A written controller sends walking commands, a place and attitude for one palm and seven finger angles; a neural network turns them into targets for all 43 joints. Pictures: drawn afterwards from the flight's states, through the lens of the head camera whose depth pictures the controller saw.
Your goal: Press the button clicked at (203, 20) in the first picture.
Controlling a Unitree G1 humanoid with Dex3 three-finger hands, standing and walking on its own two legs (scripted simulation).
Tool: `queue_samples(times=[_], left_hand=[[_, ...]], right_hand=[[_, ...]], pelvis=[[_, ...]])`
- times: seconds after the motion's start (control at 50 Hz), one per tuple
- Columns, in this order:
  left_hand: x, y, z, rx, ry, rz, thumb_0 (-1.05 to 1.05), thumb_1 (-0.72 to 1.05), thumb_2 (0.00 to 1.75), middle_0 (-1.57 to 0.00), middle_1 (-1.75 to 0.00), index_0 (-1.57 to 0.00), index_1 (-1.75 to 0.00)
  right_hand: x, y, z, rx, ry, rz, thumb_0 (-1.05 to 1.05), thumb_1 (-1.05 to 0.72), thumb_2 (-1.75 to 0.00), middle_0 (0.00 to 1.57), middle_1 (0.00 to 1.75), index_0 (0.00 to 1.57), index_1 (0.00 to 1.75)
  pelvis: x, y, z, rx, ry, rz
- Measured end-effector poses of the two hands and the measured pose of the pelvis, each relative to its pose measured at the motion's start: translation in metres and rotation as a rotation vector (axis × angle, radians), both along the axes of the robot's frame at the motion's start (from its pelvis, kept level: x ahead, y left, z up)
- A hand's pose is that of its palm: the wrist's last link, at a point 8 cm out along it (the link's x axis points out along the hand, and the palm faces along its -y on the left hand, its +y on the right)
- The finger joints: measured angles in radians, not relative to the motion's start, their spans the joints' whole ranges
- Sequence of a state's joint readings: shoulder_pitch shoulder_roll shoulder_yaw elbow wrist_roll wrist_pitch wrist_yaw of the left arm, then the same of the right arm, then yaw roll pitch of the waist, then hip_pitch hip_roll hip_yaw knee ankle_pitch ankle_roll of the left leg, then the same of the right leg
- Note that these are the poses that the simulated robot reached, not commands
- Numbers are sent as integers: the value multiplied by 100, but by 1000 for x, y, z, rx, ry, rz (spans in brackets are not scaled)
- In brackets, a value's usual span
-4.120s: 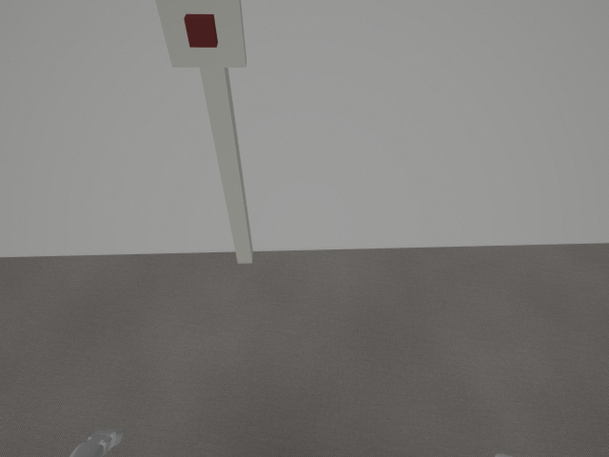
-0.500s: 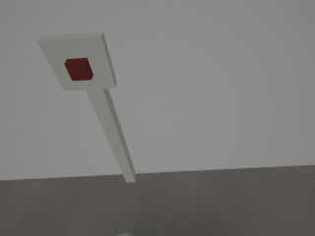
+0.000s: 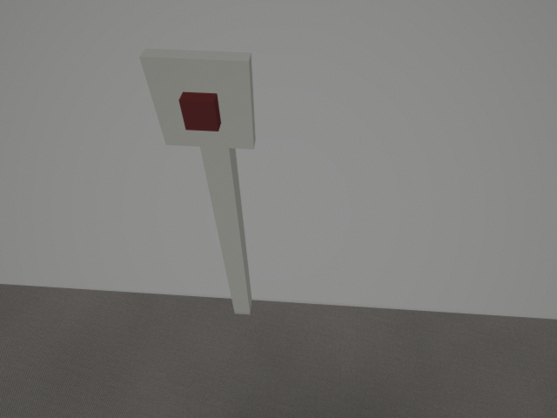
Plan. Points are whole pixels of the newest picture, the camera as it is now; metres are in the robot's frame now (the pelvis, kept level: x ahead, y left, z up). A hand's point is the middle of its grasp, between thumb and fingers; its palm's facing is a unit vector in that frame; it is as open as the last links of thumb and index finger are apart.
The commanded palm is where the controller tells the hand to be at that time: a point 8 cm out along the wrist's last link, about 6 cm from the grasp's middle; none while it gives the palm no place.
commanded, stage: come to a stop and stand still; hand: left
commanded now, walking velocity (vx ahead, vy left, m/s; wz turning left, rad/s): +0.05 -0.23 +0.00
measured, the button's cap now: (201, 110) +0.55 +0.20 +0.15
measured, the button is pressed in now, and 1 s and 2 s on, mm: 0 0 0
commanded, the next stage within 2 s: look again from close up in 0.78 s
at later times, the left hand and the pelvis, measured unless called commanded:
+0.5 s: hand out of the picture +0.09 +0.19 -0.17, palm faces +0.01 -0.98 -0.22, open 7.3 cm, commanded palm none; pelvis +0.04 +0.01 +0.00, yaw +0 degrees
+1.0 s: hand out of the picture +0.02 +0.18 -0.17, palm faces +0.05 -0.98 -0.20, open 7.3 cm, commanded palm none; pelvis +0.03 +0.00 +0.00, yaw +1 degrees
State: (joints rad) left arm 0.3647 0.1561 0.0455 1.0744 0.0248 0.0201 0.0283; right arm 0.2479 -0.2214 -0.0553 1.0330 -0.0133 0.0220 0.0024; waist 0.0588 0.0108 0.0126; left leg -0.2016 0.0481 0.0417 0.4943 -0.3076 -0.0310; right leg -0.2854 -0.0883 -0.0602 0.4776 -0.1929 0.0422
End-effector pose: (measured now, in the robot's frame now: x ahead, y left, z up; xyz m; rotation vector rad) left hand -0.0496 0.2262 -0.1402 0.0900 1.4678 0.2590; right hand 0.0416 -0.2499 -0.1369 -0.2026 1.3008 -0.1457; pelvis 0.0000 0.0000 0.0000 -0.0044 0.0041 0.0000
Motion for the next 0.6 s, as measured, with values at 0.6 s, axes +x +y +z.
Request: queue_samples(times=[0.6], left_hand=[[141, 4, 7, 14, -173, -127, 0, 93, 90, -20, -30, -19, -30]], right_hand=[[-40, 57, -11, 103, 189, -111, 0, -91, -90, 20, 30, 20, 30]], pelvis=[[46, 4, 5, 3, -5, -1]])
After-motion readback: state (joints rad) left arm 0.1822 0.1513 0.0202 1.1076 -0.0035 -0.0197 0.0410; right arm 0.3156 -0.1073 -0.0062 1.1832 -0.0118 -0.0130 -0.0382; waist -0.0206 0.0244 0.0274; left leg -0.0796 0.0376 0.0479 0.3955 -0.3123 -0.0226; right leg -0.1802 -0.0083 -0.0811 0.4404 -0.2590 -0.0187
